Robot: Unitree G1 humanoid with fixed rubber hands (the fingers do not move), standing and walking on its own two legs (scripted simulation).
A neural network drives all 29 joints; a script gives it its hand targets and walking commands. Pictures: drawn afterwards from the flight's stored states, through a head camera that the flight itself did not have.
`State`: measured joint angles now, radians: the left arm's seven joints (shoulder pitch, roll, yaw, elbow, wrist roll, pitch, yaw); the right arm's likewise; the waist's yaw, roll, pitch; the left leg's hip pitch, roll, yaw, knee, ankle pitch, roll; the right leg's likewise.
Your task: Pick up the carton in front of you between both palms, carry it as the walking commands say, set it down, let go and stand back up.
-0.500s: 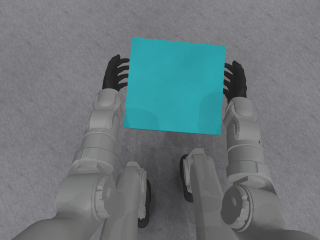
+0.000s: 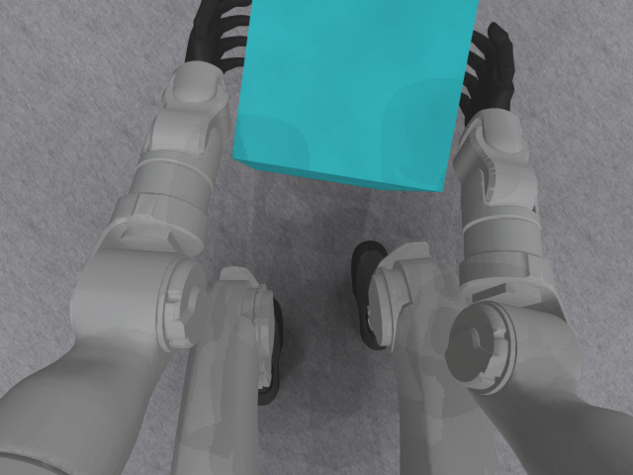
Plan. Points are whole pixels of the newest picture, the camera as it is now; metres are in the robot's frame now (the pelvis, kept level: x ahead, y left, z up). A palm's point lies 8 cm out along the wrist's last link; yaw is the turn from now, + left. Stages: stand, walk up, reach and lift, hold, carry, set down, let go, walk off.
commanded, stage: set down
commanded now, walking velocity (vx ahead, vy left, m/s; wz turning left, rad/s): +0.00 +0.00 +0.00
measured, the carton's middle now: (340, 99) +0.50 -0.08 -0.22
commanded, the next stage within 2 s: none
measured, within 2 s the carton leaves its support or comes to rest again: rests again in 1.20 s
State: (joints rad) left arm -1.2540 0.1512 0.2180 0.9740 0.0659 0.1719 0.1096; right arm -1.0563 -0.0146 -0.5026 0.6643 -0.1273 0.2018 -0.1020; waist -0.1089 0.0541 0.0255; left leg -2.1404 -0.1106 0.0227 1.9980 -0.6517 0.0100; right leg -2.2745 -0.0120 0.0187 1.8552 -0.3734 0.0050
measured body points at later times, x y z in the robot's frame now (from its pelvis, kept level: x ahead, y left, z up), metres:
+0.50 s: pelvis +0.00 +0.01 -0.05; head +0.35 +0.00 +0.23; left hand +0.55 +0.05 -0.23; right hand +0.49 -0.25 -0.20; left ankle +0.07 +0.10 -0.40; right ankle +0.15 -0.12 -0.40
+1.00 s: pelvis +0.00 +0.01 -0.06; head +0.36 +0.01 +0.21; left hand +0.55 +0.05 -0.24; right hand +0.49 -0.26 -0.22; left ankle +0.07 +0.10 -0.40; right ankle +0.15 -0.12 -0.40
